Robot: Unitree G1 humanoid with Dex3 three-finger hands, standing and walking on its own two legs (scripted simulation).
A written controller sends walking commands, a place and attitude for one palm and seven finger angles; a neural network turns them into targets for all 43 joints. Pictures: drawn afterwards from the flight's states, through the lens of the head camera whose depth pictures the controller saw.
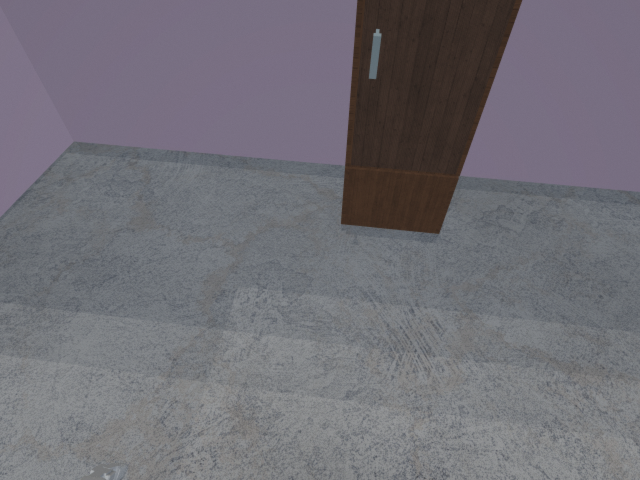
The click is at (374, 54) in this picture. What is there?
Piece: cupboard door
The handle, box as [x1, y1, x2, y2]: [369, 29, 381, 78]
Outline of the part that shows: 379,29 376,29 376,32 373,34 369,78 375,78 381,33 378,32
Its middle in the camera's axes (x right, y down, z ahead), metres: +0.16 -0.54 +1.12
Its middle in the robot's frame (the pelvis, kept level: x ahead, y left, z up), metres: +1.21 -0.09 +0.00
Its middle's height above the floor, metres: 0.77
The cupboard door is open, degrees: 0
